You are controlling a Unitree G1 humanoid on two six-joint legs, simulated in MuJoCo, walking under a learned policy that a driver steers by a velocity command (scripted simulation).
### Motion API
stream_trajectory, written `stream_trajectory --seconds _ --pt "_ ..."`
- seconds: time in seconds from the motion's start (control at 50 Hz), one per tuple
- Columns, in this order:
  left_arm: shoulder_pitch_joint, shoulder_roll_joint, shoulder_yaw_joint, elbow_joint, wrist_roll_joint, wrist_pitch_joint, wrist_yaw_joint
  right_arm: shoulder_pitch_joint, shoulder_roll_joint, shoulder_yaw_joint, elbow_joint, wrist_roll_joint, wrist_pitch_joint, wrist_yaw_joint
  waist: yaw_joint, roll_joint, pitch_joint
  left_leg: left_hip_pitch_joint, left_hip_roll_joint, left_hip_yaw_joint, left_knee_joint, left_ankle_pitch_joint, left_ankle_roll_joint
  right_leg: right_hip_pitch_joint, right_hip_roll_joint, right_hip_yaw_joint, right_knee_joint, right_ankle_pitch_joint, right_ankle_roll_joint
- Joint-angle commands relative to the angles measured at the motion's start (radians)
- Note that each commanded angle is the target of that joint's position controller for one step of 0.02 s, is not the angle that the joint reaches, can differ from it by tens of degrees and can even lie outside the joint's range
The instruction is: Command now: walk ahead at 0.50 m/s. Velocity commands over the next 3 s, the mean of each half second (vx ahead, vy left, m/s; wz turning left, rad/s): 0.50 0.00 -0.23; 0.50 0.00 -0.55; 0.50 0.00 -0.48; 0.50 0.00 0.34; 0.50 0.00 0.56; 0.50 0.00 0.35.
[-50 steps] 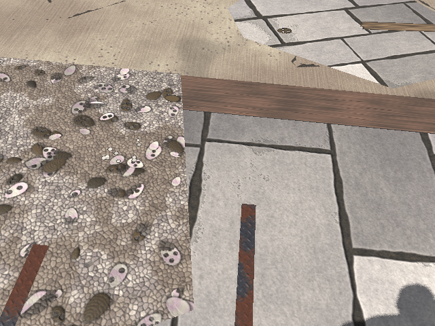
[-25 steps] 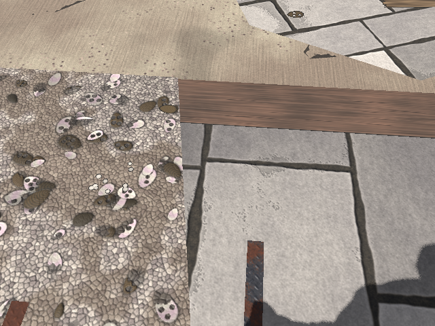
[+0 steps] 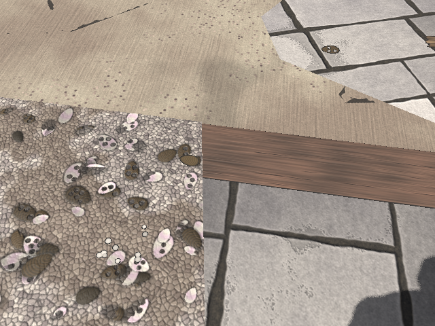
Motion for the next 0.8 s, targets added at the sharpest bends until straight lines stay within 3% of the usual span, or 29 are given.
stream_trajectory --seconds 0.02,0.04,0.08,0.14,0.2,0.28,0.38,0.42,0.44,0.46,0.48,0.5,0.52,0.54,0.56,0.58,0.6,0.62,0.64,0.68,0.74,0.8 --pt "-0.060 0.133 0.021 -0.099 -0.023 -0.052 0.001 0.206 -0.143 -0.035 0.008 -0.004 -0.001 -0.006 -0.103 0.084 -0.164 0.583 0.319 -0.492 -0.294 -0.023 0.181 -0.539 -0.089 0.053 0.316 0.100 -0.036" --pt "-0.085 0.123 0.027 -0.102 -0.006 -0.048 0.007 0.159 -0.121 -0.029 0.002 -0.012 -0.002 -0.003 -0.076 0.054 -0.109 0.465 0.287 -0.408 -0.323 0.073 0.176 -0.499 -0.119 0.045 0.258 0.156 -0.030" --pt "-0.049 0.084 0.030 -0.092 0.000 -0.022 0.007 0.142 -0.089 -0.021 0.012 -0.019 -0.007 0.002 -0.028 0.081 -0.089 0.361 0.237 -0.309 -0.379 0.135 0.169 -0.403 -0.152 0.047 0.190 0.209 -0.024" --pt "-0.077 0.058 0.030 -0.102 0.003 0.003 0.009 0.179 -0.125 -0.031 0.039 -0.015 -0.011 -0.009 -0.016 0.069 -0.043 0.327 0.231 -0.221 -0.431 0.207 0.185 -0.450 -0.163 0.032 0.097 0.281 0.002" --pt "-0.167 0.055 0.032 -0.129 0.004 0.007 0.006 0.216 -0.136 -0.036 0.059 -0.020 -0.005 -0.028 -0.040 0.058 -0.011 0.357 0.224 -0.138 -0.458 0.209 0.164 -0.530 -0.160 0.043 -0.042 0.435 0.018" --pt "-0.283 0.038 0.025 -0.168 0.000 0.000 -0.010 0.242 -0.144 -0.035 0.075 -0.019 -0.003 -0.041 -0.079 0.063 0.023 0.372 0.202 -0.020 -0.482 0.192 0.123 -0.499 -0.118 0.013 -0.241 0.600 0.007" --pt "-0.402 0.027 0.016 -0.236 -0.001 -0.002 -0.039 0.302 -0.150 -0.040 0.108 -0.008 0.020 -0.048 -0.116 0.048 0.064 0.549 0.260 0.045 -0.425 0.266 0.106 -0.559 -0.095 -0.026 -0.352 0.543 -0.023" --pt "-0.412 0.037 0.019 -0.262 -0.002 -0.003 -0.055 0.287 -0.166 -0.046 0.104 -0.003 0.035 -0.053 -0.100 0.063 0.058 0.602 0.281 0.069 -0.357 0.412 0.090 -0.543 -0.076 -0.061 -0.367 0.450 -0.047" --pt "-0.392 0.051 0.026 -0.270 -0.002 -0.003 -0.061 0.268 -0.182 -0.050 0.095 -0.002 0.041 -0.058 -0.079 0.080 0.034 0.612 0.282 0.086 -0.298 0.580 0.077 -0.486 -0.049 -0.093 -0.368 0.399 -0.063" --pt "-0.346 0.072 0.037 -0.269 -0.001 0.000 -0.063 0.255 -0.198 -0.055 0.086 -0.002 0.049 -0.063 -0.049 0.104 -0.010 0.616 0.280 0.103 -0.209 0.766 0.065 -0.401 -0.011 -0.129 -0.357 0.349 -0.081" --pt "-0.231 0.107 0.058 -0.246 -0.002 0.002 -0.063 0.238 -0.206 -0.056 0.076 -0.003 0.059 -0.069 0.016 0.110 -0.077 0.589 0.261 0.126 -0.049 0.888 0.045 -0.248 0.033 -0.155 -0.371 0.338 -0.105" --pt "-0.067 0.168 0.092 -0.207 -0.003 0.005 -0.053 0.229 -0.200 -0.051 0.062 -0.002 0.063 -0.074 0.096 0.079 -0.165 0.466 0.218 0.146 0.180 0.821 0.010 0.008 0.052 -0.119 -0.421 0.388 -0.145" --pt "0.071 0.268 0.120 -0.186 -0.003 0.016 -0.028 0.254 -0.156 -0.032 0.031 -0.029 0.048 -0.072 0.116 -0.102 -0.277 0.189 0.146 0.154 0.517 0.348 -0.033 0.310 -0.157 0.205 -0.427 0.422 -0.220" --pt "0.037 0.299 0.116 -0.210 -0.005 0.008 -0.032 0.321 -0.039 0.005 -0.006 -0.023 0.008 -0.049 0.023 -0.272 -0.401 -0.199 -0.078 -0.020 0.836 -0.423 -0.081 0.596 -0.364 0.788 -0.615 0.259 -0.424" --pt "0.048 0.219 0.095 -0.209 0.004 0.006 -0.032 0.213 -0.135 -0.016 -0.021 0.014 -0.034 -0.032 0.081 -0.149 -0.377 -0.312 -0.012 -0.172 0.877 -0.393 -0.048 0.588 -0.335 0.743 -0.669 0.222 -0.367" --pt "0.005 0.167 0.083 -0.216 0.006 0.000 -0.028 0.139 -0.154 -0.019 -0.046 0.038 -0.051 -0.026 0.074 -0.100 -0.248 -0.349 0.034 -0.153 0.832 -0.312 -0.022 0.471 -0.295 0.576 -0.666 0.277 -0.320" --pt "-0.069 0.143 0.074 -0.233 0.006 -0.005 -0.030 0.120 -0.144 -0.020 -0.044 0.024 -0.054 -0.033 0.022 0.018 -0.157 -0.299 0.080 -0.145 0.730 -0.239 -0.021 0.298 -0.250 0.457 -0.678 0.382 -0.287" --pt "-0.126 0.110 0.064 -0.251 0.009 -0.007 -0.029 0.114 -0.157 -0.032 -0.040 -0.002 -0.045 -0.042 -0.012 0.033 -0.116 -0.228 0.108 -0.138 0.642 -0.205 -0.031 0.173 -0.217 0.377 -0.695 0.472 -0.268" --pt "-0.150 0.101 0.059 -0.265 0.016 -0.006 -0.025 0.128 -0.153 -0.037 -0.044 -0.010 -0.030 -0.042 -0.041 0.013 -0.098 -0.167 0.122 -0.140 0.606 -0.186 -0.040 0.090 -0.194 0.346 -0.720 0.517 -0.267" --pt "-0.144 0.124 0.064 -0.270 0.011 -0.007 -0.016 0.140 -0.126 -0.036 -0.057 -0.020 -0.008 -0.045 -0.061 -0.007 -0.079 -0.134 0.123 -0.123 0.517 -0.162 -0.071 0.007 -0.175 0.301 -0.750 0.583 -0.275" --pt "-0.092 0.164 0.076 -0.265 0.005 -0.006 0.005 0.036 -0.105 -0.031 -0.100 -0.026 0.005 -0.051 -0.035 -0.022 -0.043 -0.159 0.096 -0.100 0.319 0.001 -0.109 -0.044 -0.135 0.236 -0.763 0.612 -0.253" --pt "-0.049 0.164 0.077 -0.259 -0.002 0.006 0.015 -0.073 -0.078 -0.020 -0.134 -0.021 -0.002 -0.042 0.009 -0.054 -0.033 -0.093 0.044 -0.091 0.085 0.197 -0.109 -0.072 -0.084 0.196 -0.739 0.534 -0.198"
Next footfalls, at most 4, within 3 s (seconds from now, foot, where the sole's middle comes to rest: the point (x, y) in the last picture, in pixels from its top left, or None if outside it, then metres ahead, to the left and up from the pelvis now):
0.50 right None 0.44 -0.15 -0.76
1.00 left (248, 230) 0.77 -0.06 -0.76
1.52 right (359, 221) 0.83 -0.45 -0.76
2.00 left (322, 151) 1.14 -0.36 -0.76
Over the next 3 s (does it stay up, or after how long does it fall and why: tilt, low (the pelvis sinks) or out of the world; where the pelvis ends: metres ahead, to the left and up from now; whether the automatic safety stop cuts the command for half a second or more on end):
stays up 1.53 -0.57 -0.12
